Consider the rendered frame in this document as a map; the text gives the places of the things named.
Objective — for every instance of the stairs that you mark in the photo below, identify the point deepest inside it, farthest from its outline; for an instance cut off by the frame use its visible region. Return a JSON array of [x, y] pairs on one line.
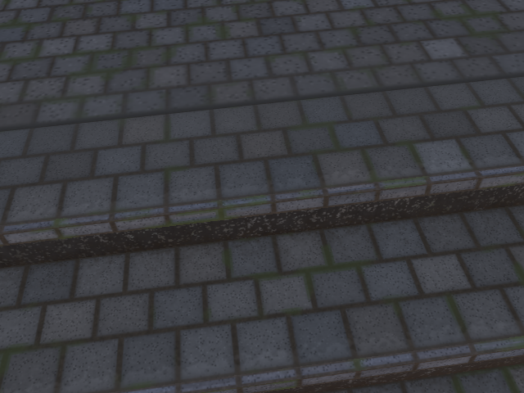
[[159, 306]]

